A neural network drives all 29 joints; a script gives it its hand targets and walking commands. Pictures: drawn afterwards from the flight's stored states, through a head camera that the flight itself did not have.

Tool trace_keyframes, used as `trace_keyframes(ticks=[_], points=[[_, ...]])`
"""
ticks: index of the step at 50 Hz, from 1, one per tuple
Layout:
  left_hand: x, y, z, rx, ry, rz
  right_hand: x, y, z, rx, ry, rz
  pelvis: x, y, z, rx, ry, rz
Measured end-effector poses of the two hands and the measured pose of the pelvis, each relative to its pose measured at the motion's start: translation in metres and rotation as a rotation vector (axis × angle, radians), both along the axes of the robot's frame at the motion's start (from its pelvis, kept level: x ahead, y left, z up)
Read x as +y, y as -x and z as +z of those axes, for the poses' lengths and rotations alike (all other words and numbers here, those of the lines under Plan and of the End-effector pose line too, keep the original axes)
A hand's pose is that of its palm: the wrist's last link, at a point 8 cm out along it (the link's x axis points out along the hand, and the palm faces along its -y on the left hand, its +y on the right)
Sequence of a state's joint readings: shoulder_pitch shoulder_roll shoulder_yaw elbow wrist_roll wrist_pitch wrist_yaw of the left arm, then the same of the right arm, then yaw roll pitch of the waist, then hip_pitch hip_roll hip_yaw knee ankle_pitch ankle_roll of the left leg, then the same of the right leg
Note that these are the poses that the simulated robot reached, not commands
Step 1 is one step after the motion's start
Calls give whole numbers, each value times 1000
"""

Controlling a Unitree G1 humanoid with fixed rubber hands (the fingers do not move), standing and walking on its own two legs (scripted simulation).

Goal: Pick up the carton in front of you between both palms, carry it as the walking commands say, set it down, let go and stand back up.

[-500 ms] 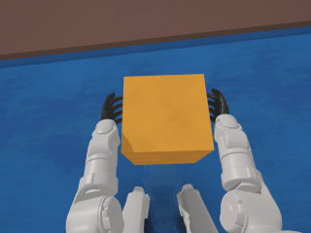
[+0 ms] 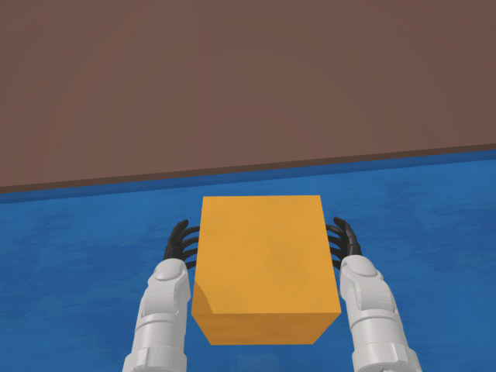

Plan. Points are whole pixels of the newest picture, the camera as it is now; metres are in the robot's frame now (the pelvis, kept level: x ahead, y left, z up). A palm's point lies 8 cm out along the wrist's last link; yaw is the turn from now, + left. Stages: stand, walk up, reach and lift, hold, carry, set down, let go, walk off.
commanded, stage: reach and lift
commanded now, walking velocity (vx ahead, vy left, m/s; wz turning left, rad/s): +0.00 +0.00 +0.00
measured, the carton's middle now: (261, 275) +0.32 +0.00 -0.08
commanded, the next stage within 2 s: hold in 1.14 s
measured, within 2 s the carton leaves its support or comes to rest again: neither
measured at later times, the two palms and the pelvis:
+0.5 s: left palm (166, 261) +0.29 +0.15 +0.04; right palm (358, 258) +0.29 -0.15 +0.04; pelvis -0.01 +0.00 +0.02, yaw +0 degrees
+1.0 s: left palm (165, 254) +0.29 +0.15 +0.05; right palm (358, 251) +0.29 -0.15 +0.05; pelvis +0.01 +0.00 +0.02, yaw +0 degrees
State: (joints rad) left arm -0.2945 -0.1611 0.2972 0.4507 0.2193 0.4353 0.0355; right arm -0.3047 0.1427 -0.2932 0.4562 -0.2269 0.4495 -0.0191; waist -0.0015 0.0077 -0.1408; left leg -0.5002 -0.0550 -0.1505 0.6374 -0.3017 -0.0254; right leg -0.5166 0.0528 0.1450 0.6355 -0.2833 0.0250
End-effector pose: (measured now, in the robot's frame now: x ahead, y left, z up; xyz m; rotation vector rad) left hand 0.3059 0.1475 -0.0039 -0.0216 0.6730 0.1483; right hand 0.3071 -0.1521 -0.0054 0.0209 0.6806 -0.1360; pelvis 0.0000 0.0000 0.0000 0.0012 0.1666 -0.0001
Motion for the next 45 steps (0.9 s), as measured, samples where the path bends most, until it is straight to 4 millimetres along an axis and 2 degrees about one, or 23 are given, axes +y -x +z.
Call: trace_keyframes(ticks=[6, 10, 24, 45], points=[[3, 9, 31, -16, -17, -19, 3, 11, 31, -16, 21, 9, 0, -4, 13, -110, 1, 2], [3, 14, 42, -8, -27, -30, 3, 16, 43, -8, 33, 17, 1, -2, 17, -167, 2, 1], [3, 18, 46, 8, -25, -28, 3, 21, 47, 7, 29, 12, 1, 12, 16, -220, 1, -1], [2, 12, 56, 10, -48, -40, 2, 13, 57, 9, 51, 31, -1, -6, 22, -232, 2, 0]])
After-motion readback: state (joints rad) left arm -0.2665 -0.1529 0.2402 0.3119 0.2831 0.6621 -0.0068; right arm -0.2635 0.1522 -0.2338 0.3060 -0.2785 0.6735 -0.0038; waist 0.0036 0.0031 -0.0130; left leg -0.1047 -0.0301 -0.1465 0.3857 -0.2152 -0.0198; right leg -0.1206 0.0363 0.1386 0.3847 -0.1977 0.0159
